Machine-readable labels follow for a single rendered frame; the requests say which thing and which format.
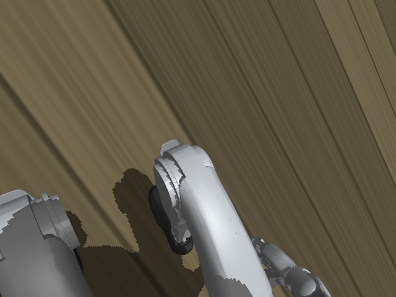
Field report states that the right robot hand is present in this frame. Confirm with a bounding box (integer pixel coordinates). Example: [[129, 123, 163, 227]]
[[250, 235, 297, 288]]

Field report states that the right robot foot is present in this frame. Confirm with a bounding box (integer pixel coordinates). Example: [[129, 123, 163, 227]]
[[148, 185, 194, 255]]

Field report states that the left robot foot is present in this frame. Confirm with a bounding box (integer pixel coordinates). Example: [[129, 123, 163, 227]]
[[73, 248, 84, 275]]

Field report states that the right robot arm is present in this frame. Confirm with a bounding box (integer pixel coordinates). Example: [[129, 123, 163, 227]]
[[284, 267, 331, 297]]

